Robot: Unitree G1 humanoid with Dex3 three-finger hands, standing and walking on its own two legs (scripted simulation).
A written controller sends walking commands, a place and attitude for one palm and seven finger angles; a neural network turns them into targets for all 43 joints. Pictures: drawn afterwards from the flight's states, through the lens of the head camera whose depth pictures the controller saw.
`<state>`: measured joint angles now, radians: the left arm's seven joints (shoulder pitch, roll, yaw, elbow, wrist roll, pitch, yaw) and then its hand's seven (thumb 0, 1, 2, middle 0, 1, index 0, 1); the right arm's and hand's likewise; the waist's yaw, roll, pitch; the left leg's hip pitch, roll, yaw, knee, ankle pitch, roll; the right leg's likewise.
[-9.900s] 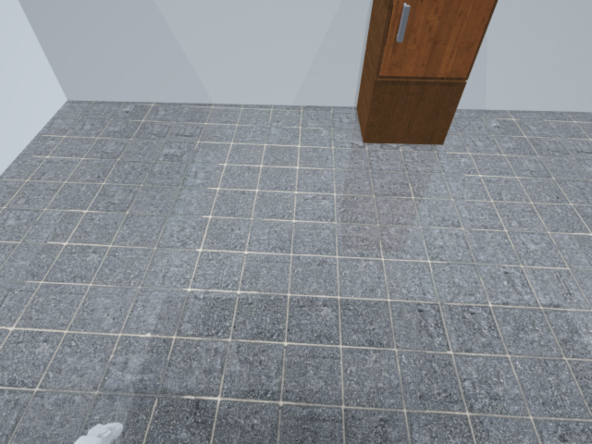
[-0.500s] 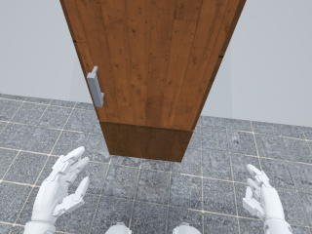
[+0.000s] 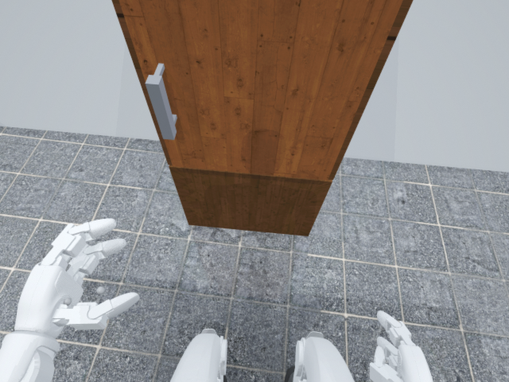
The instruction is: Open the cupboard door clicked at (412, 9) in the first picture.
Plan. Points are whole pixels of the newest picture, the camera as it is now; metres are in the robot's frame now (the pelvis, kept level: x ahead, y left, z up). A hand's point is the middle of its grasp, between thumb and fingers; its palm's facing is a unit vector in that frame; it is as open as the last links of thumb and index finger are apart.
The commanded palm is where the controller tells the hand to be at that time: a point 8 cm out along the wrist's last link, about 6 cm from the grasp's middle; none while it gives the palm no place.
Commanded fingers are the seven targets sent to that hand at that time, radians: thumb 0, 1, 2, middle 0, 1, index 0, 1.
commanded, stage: raise the hand with hooked fingers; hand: left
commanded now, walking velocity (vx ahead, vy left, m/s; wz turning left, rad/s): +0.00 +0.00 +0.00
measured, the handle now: (165, 103) +0.61 +0.22 +0.02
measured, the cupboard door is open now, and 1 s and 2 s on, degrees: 0 0 0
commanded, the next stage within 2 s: move the hooked fingers beside the handle in 1.24 s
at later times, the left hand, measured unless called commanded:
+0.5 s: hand (72, 270) +0.26 +0.27 +0.03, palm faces -0.01 -1.00 -0.08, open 13.8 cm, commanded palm +0.25 +0.32 +0.04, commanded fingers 0.00 -0.50 0.30 -0.30 -1.20 -0.30 -1.20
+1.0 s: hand (78, 247) +0.29 +0.27 +0.04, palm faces -0.06 -1.00 -0.07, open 14.0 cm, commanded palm +0.27 +0.32 +0.04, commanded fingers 0.00 -0.50 0.30 -0.30 -1.20 -0.30 -1.20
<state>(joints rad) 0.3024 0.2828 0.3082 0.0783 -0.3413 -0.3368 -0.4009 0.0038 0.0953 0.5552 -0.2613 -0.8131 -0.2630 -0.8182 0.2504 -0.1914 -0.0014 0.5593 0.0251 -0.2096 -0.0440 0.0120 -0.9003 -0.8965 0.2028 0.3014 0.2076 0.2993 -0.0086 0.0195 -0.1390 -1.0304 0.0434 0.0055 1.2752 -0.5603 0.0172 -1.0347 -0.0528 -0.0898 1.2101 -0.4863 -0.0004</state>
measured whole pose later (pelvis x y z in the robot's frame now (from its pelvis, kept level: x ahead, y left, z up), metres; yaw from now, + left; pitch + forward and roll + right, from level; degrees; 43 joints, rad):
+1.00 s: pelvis +0.01 +0.00 +0.00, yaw +0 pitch +21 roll -3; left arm 0.05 0.42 0.45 0.33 -0.39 -0.38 -0.59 -0.01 -0.50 0.30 -0.30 -1.20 -0.30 -1.20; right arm 0.25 -0.29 0.00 0.53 0.03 -0.21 -0.04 0.01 -0.90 -0.90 0.20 0.30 0.21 0.30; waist -0.02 0.01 -0.14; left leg -1.08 0.04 -0.01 1.30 -0.58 0.02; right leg -1.08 -0.04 -0.09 1.22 -0.50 0.00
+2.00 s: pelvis +0.01 +0.00 -0.01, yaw -1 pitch +24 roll -4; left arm -0.39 0.54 0.52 0.74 -0.29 -0.39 -0.60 -0.01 -0.50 0.30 -0.30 -1.20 -0.30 -1.20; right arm 0.28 -0.30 0.02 0.59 0.02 -0.13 -0.05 0.01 -0.90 -0.90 0.20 0.30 0.21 0.30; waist -0.07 0.01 -0.14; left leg -1.16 0.05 0.00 1.31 -0.58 0.02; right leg -1.15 -0.03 -0.09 1.23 -0.49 0.00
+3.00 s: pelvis +0.00 +0.01 -0.04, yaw -4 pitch +33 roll -7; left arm -1.09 0.93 0.59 1.24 -0.03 -0.30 -0.55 -0.01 -0.50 0.30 -0.30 -1.20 -0.30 -1.20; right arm 0.33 -0.30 0.11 0.56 -0.02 0.06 -0.03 0.00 -0.90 -0.90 0.20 0.30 0.21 0.30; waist -0.25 0.03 -0.10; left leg -1.44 0.07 -0.04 1.46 -0.60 0.04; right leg -1.41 -0.01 -0.11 1.31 -0.48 0.02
